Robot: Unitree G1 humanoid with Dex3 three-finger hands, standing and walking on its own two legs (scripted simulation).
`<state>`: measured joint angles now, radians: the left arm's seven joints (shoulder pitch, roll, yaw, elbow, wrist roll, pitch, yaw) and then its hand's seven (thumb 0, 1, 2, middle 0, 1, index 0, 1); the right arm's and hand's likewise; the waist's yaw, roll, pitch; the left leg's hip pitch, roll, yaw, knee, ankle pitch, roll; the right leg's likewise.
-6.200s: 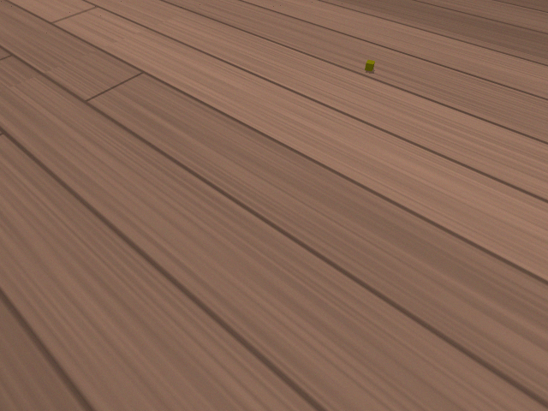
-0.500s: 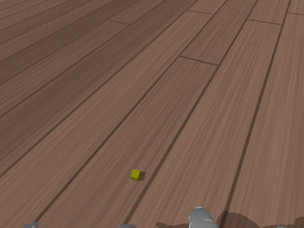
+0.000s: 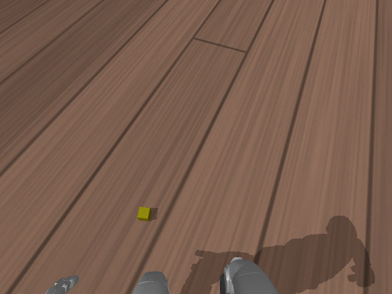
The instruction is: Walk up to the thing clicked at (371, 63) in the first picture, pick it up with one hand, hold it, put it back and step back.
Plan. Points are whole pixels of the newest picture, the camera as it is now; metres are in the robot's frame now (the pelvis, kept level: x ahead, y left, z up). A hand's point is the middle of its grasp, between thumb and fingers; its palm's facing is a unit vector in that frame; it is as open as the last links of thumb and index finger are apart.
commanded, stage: walk up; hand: left
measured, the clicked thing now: (144, 214) +0.46 +0.26 -0.71
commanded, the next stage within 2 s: none
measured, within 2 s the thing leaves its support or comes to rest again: neither
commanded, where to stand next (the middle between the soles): +0.08 -0.02 m, yaw +3 degrees
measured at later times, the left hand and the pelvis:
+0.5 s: hand out of the picture +0.10 +0.26 -0.14, palm faces +0.00 -0.91 -0.40, open 7.4 cm; pelvis +0.01 -0.02 +0.00, yaw +0 degrees
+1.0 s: hand out of the picture +0.08 +0.26 -0.12, palm faces +0.03 -0.94 -0.34, open 7.4 cm; pelvis -0.01 +0.00 +0.03, yaw +2 degrees
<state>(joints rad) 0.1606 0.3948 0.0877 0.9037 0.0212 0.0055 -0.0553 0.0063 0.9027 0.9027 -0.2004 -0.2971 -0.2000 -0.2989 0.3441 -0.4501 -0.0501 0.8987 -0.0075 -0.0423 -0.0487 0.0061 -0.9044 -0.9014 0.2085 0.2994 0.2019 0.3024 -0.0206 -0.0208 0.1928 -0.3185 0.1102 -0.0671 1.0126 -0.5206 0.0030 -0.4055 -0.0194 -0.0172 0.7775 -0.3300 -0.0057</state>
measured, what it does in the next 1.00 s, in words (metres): steps on the spot: left foot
